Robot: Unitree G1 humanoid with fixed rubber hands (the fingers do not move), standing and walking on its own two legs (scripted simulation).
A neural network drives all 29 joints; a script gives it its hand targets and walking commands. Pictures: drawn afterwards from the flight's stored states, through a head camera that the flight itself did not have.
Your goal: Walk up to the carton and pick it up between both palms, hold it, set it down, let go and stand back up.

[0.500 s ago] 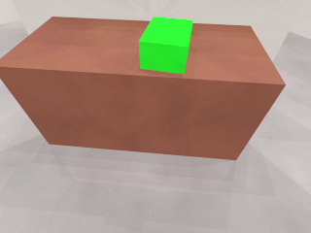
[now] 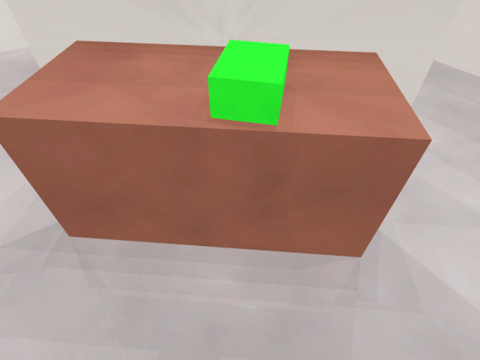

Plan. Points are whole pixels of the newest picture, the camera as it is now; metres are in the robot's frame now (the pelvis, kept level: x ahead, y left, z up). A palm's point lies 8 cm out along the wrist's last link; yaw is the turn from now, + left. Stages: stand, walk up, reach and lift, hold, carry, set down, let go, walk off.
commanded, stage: walk up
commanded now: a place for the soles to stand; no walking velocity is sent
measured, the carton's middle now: (252, 79) +0.99 -0.03 +0.01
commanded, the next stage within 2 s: none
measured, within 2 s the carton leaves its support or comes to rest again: neither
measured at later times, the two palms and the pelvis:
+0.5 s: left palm out of the picture +0.07 +0.22 -0.16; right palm (350, 298) +0.30 -0.23 -0.14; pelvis +0.18 +0.00 -0.03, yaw +1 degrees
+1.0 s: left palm (170, 224) +0.47 +0.19 -0.12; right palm (373, 300) +0.30 -0.28 -0.16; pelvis +0.38 -0.04 -0.02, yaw -4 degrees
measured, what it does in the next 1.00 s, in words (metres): walks ahead: left foot, then right foot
